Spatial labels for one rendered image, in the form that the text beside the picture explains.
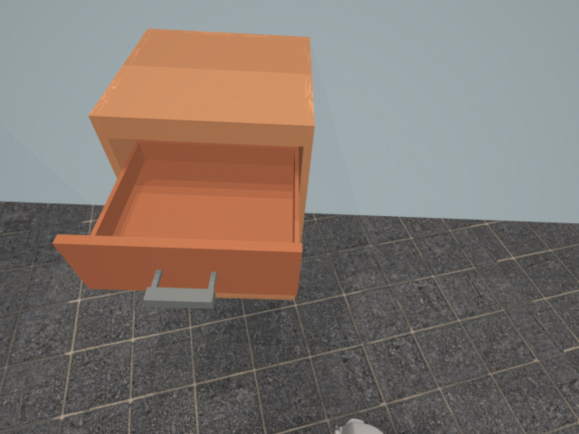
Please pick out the handle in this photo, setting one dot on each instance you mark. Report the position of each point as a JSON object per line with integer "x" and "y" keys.
{"x": 180, "y": 297}

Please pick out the cabinet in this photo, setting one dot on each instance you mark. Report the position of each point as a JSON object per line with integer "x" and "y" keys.
{"x": 209, "y": 87}

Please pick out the drawer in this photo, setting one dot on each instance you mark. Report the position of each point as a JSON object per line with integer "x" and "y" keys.
{"x": 190, "y": 208}

